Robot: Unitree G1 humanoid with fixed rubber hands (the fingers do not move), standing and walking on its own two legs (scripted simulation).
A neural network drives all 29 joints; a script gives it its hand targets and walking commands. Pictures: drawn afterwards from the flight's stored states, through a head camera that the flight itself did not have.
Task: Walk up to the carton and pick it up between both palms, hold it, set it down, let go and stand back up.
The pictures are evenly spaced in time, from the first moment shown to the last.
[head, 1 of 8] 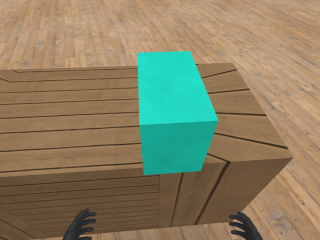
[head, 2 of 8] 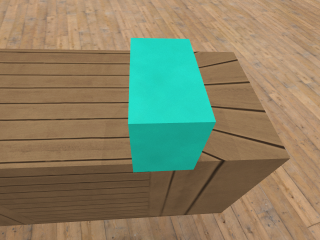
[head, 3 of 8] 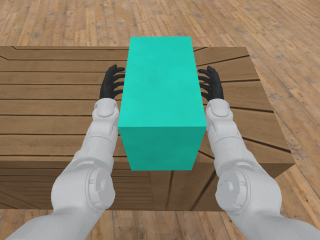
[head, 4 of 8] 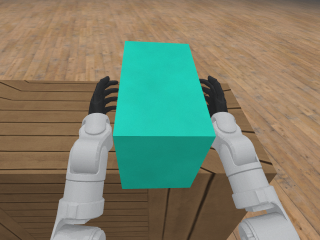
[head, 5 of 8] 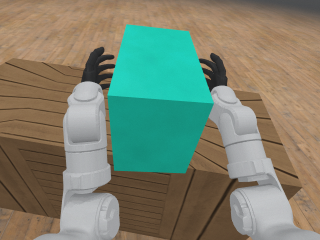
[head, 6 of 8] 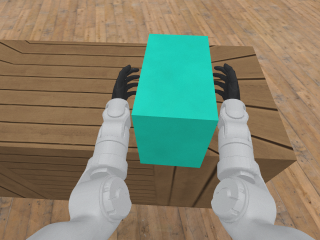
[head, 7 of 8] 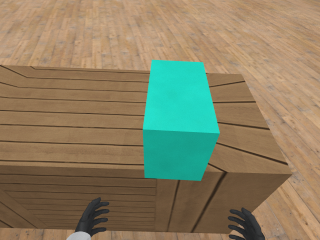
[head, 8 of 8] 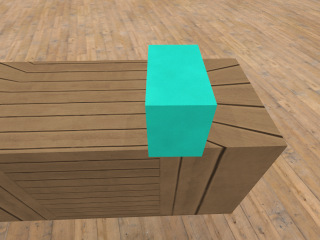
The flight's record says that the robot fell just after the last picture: no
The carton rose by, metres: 0.23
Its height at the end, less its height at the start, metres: +0.00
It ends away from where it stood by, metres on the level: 0.02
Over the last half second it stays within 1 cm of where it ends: yes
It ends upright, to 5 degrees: yes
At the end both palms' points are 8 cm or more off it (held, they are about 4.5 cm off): yes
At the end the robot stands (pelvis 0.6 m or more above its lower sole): yes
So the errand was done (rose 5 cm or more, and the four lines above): yes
